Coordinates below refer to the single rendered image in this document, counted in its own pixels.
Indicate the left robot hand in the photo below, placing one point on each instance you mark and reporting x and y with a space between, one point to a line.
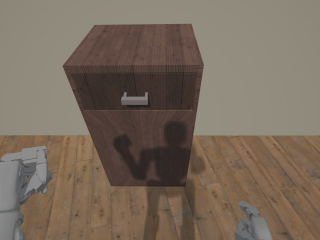
14 167

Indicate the right robot hand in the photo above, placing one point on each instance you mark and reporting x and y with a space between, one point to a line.
256 228

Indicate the robot left forearm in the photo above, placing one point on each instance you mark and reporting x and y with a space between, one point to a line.
10 223

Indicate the cabinet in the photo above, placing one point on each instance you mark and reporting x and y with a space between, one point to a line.
140 148

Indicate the handle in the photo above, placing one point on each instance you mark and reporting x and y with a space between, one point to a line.
134 100

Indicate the drawer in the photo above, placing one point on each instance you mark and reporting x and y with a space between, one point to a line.
166 90

